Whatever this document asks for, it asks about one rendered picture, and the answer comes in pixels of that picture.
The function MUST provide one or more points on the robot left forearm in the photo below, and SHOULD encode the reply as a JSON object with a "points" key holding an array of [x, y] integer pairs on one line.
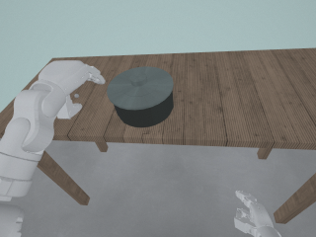
{"points": [[27, 135]]}

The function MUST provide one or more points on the table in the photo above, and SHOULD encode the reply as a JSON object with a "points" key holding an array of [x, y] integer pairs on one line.
{"points": [[262, 99]]}

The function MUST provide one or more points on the left robot upper arm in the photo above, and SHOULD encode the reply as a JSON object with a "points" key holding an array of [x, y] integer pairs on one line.
{"points": [[11, 220]]}

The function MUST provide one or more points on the robot right hand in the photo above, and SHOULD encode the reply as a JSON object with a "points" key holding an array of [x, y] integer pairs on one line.
{"points": [[249, 222]]}

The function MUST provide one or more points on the robot right forearm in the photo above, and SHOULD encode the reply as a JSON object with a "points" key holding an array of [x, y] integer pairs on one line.
{"points": [[267, 231]]}

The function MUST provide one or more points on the pot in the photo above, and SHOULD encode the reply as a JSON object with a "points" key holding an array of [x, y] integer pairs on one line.
{"points": [[147, 117]]}

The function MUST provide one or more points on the knob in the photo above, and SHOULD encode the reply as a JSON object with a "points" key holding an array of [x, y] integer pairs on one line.
{"points": [[138, 79]]}

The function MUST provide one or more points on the lid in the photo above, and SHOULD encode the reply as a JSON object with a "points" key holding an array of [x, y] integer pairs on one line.
{"points": [[158, 88]]}

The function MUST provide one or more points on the robot left hand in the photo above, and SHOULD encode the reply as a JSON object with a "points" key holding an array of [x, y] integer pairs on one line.
{"points": [[70, 75]]}

